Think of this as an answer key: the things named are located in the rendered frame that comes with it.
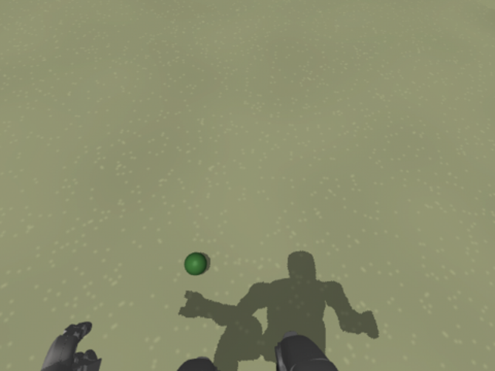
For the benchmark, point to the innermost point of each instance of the left robot hand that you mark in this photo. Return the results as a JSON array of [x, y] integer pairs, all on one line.
[[63, 350]]

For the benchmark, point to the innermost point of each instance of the ball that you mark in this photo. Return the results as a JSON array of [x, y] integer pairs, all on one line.
[[195, 263]]

